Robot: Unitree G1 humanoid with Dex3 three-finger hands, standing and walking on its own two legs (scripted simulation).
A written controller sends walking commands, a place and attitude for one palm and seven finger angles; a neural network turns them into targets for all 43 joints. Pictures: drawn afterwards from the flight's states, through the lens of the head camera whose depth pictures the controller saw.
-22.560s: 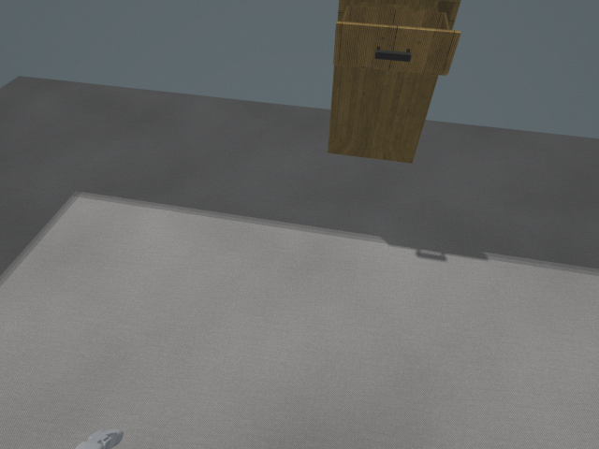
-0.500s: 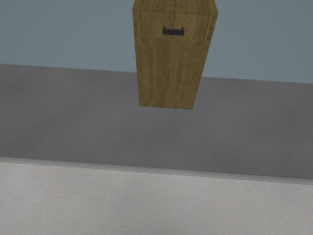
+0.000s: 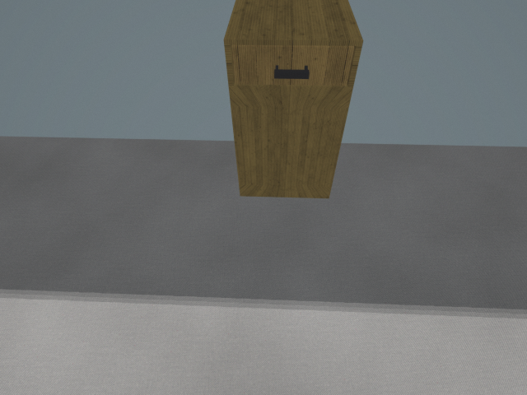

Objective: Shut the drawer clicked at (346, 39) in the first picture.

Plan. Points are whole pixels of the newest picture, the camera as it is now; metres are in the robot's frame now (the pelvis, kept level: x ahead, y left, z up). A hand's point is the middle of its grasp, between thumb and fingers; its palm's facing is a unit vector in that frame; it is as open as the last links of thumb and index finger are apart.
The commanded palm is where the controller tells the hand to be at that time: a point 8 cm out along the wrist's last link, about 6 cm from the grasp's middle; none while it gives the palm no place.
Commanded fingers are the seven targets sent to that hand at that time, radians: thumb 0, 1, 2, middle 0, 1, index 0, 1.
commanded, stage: let the arm hang, fingers relaxed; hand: left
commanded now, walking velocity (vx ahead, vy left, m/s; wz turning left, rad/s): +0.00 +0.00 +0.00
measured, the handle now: (291, 71) +1.12 -0.03 -0.07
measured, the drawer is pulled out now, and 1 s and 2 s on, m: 0.00 0.00 0.00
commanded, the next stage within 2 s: look to check the result in 0.26 s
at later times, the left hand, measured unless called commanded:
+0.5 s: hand out of the picture +0.05 +0.20 -0.17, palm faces +0.01 -0.97 -0.26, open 7.4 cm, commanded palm none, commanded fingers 0.00 0.90 0.90 -0.20 -0.30 -0.20 -0.30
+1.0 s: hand out of the picture +0.10 +0.23 -0.15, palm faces -0.01 -0.95 -0.32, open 7.4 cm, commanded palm none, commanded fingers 0.00 0.90 0.90 -0.20 -0.30 -0.20 -0.30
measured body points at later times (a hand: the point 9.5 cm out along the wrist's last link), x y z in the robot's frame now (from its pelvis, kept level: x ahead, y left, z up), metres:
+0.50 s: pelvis +0.01 +0.00 +0.00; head +0.03 -0.01 +0.45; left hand +0.05 +0.25 -0.15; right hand +0.03 -0.25 -0.16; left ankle +0.01 +0.10 -0.74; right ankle +0.01 -0.12 -0.74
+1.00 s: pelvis +0.02 -0.01 +0.00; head +0.04 -0.02 +0.45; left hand +0.10 +0.27 -0.13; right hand +0.09 -0.30 -0.14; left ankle +0.01 +0.10 -0.74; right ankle +0.01 -0.12 -0.74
